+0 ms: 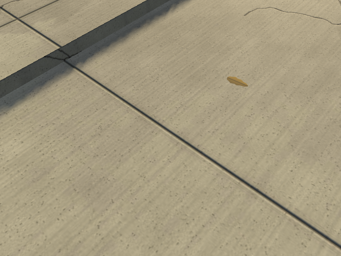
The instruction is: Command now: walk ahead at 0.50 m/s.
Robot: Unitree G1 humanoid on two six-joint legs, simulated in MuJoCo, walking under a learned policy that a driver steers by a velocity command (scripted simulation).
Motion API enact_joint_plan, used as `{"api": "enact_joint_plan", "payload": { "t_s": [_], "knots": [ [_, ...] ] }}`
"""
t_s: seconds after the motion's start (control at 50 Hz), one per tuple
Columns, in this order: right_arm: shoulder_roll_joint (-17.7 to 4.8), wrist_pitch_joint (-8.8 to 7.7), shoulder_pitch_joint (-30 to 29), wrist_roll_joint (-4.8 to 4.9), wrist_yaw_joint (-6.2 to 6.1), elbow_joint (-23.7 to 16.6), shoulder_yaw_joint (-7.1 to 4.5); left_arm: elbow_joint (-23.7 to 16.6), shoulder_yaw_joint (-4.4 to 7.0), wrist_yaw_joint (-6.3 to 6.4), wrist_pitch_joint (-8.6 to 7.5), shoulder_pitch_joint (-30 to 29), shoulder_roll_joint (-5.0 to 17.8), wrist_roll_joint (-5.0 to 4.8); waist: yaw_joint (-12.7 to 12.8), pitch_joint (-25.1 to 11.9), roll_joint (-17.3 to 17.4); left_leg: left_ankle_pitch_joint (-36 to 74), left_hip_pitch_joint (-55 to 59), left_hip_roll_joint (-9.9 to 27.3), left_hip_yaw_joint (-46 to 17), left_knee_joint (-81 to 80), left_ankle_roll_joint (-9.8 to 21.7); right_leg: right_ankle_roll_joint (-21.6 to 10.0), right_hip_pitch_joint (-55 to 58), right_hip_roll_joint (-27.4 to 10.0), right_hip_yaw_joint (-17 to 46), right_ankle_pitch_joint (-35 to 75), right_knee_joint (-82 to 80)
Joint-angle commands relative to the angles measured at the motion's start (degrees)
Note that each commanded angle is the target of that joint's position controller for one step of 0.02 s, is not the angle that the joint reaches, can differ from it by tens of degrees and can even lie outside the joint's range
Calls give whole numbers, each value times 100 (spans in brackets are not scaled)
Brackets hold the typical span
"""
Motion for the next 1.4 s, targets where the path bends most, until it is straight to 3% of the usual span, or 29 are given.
{"api": "enact_joint_plan", "payload": {
  "t_s": [0.02, 0.08, 0.1, 0.12, 0.14, 0.16, 0.22, 0.32, 0.44, 0.56, 0.62, 0.64, 0.66, 0.68, 0.7, 0.72, 0.76, 0.78, 0.86, 1.0, 1.1, 1.16, 1.2, 1.22, 1.24, 1.26, 1.28, 1.32, 1.4],
  "knots": [
    [-957, 23, 167, 40, -52, -112, -218, -513, 75, -101, -132, -582, 473, -27, 104, 408, 607, 1305, 51, 1820, -855, -106, 883, -169, 11, 94, -32, -407, -342],
    [-930, 117, -113, 32, -70, -179, -201, -158, 297, -102, -188, 712, 883, -6, 840, -335, 598, 3185, -14, 1496, -544, 1431, 591, -480, 1891, 512, -394, -740, -632],
    [-698, 119, -100, -44, -71, -300, -97, 108, 446, -52, -191, 1820, 1315, 51, 1218, -1170, 121, 2547, -931, 1134, -209, 3097, 372, -824, 3564, -190, 385, -672, -501],
    [7, -13, 541, -85, -14, -392, 109, 239, 575, -51, -149, 2380, 1907, 108, 956, -1842, -1386, -345, -3355, 97, -30, 5307, -55, -1746, 5689, -1536, 3001, -1290, -961],
    [-367, -153, 415, 34, 12, -310, 42, 258, 428, -79, -150, 2433, 1390, 60, 1076, -2141, -1288, -1801, -4168, 105, -865, 6219, -2, -1876, 5880, -1695, 4118, -1973, -1641],
    [-786, -233, -90, 176, 35, -450, -60, 148, 324, -80, -166, 1917, 1065, 36, 1019, -1305, -867, -1447, -4637, 454, -917, 6476, 126, -1558, 5229, -1491, 3286, -1968, -1655],
    [-698, -124, -563, 31, -45, -546, -123, -42, 144, -117, -170, 904, 535, 144, 511, -339, -237, -230, -3886, 1130, -728, 5564, 147, -1158, 3149, -824, 1572, -871, -2109],
    [-436, 95, -805, -38, -81, -670, -120, 199, 217, -35, -217, 1281, 812, 121, 386, -2, -108, 614, -3987, 1223, -638, 4505, -70, -1282, 2760, -713, 886, -103, -2626],
    [-267, 50, -1928, -17, 6, -981, -67, 375, 205, 86, -139, 1759, 853, 52, 705, 271, -150, 2027, -3970, 994, -398, 2628, -151, -1034, 3036, -490, 290, -172, -2751],
    [-310, -36, -2674, 48, 201, -1303, -16, 635, 259, 126, 4, 2189, 934, -1, 870, 548, -194, 1539, -4043, 820, -333, 1791, 46, -972, 3978, -878, 295, 23, -2324],
    [-587, -82, -2095, 42, 238, -1211, -129, 607, 314, 145, 72, 1942, 1069, -15, 445, 165, -376, 1008, -2937, 505, -87, 1596, 295, -798, 4138, -900, 202, 1666, -1583],
    [-789, -82, -1300, 22, 212, -965, -252, 578, 291, 144, 103, 1820, 1015, -10, 31, -295, -329, 1073, -1847, 302, 79, 1503, 440, -666, 3949, -646, -14, 2458, -677],
    [-1133, -77, -218, -25, 162, -676, -389, 483, 215, 144, 108, 1799, 846, 47, -370, -1052, -64, 1248, -107, 765, -429, 1746, 716, -472, 2998, -344, -239, 1844, 764],
    [-1717, -42, 526, -118, 133, -515, -533, 401, 20, 88, 1, 2453, 200, 82, -219, -1956, 1289, 432, 2239, 2279, -3020, 1460, 1625, -40, 588, 611, -443, -687, 3154],
    [-1345, -26, 562, -67, 149, -503, -394, 470, 14, 50, -160, 2358, 281, 16, -244, -2354, 1618, -45, 2466, 2635, -4566, 536, 1785, -65, -245, 890, 427, -3519, 4092],
    [-1034, -38, 94, -21, 148, -552, -291, 317, 154, 24, -248, 1829, 779, -142, -194, -1501, 1277, -250, 1803, 2427, -3787, 476, 1458, -181, -790, 517, 558, -3302, 4483],
    [-657, -47, -797, -72, 162, -729, -170, 181, 188, 90, -247, 1234, 790, -93, 147, -486, 540, 487, 5, 1987, -2383, 163, 1159, -234, -528, -27, 260, -2327, 3905],
    [-505, -76, -997, -129, 179, -738, -122, 209, 230, 128, -162, 1313, 722, -36, 366, -310, 632, 740, -582, 1771, -1961, -26, 1055, -240, -132, -209, 299, -2048, 3561],
    [-668, -128, -785, -131, 125, -551, -161, 180, 226, 157, 53, 1320, 446, 17, 564, -42, 638, 1237, -1181, 1601, -1330, -525, 1184, -93, 26, -323, 221, -1429, 2816],
    [-824, -54, -154, -47, -46, -311, -172, -226, 172, 56, -12, -67, 320, 42, 187, 281, 535, 1465, -713, 1403, -689, -666, 941, 46, -257, -83, -20, 367, 537],
    [-894, 57, 305, 2, -69, -53, -211, -514, 106, -99, -68, -794, 347, -18, -29, 523, 532, 1543, 150, 1726, -697, -337, 918, -68, -405, 75, -74, 21, -221],
    [-999, 137, 205, 24, -101, -22, -265, -551, 153, -175, -123, -598, 541, -32, 213, 370, 672, 2447, 512, 1901, -729, 137, 775, -290, 108, 240, -167, -602, -459],
    [-958, 190, -45, 31, -102, -84, -243, -185, 353, -146, -139, 640, 899, 2, 879, -383, 668, 4099, 267, 1530, -397, 1560, 552, -548, 1936, 620, -489, -613, -630],
    [-774, 190, -40, -36, -102, -199, -154, 81, 488, -94, -136, 1731, 1293, 67, 1248, -1200, 260, 3170, -792, 1206, -147, 3157, 349, -881, 3728, -83, 290, -463, -409],
    [-84, 68, 593, -78, -48, -274, 47, 219, 600, -80, -98, 2290, 1800, 114, 990, -1933, -1157, 102, -3177, 141, -45, 5396, -79, -1784, 5788, -1466, 2988, -1423, -902],
    [-382, -82, 415, 11, -7, -202, -4, 211, 442, -91, -89, 2265, 1328, 55, 1091, -2207, -1168, -1778, -3926, 101, -889, 6278, -30, -1866, 5942, -1654, 4085, -1903, -1584],
    [-767, -175, -59, 163, 24, -354, -107, 131, 347, -82, -99, 1771, 1048, 25, 1033, -1374, -873, -1513, -4418, 446, -934, 6553, 77, -1580, 5298, -1466, 3253, -1902, -1620],
    [-737, -181, -620, 106, -33, -469, -134, -31, 240, -94, -109, 978, 718, 109, 716, -465, -128, -603, -4102, 970, -688, 5923, 119, -1292, 3623, -1020, 1950, -1124, -1919],
    [-406, 102, -419, 13, -84, -416, -154, 83, 206, -97, -185, 923, 663, 130, 325, -130, -239, -14, -3451, 1240, -667, 5054, 26, -1294, 2548, -711, 1102, -592, -2533]
  ]
}}
Keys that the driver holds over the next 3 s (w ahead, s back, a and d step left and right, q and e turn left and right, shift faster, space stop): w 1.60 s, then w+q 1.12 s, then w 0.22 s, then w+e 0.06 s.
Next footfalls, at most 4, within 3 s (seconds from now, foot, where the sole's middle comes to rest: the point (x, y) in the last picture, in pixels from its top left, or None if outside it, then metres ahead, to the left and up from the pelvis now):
0.10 right None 0.23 -0.14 -0.78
0.66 left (142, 245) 0.54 0.10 -0.78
1.22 right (193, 173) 0.85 -0.13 -0.78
1.78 left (137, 126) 1.15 0.12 -0.78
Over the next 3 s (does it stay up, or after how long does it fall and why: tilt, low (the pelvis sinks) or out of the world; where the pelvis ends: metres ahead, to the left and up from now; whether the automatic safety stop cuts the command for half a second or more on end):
stays up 1.57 0.24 0.00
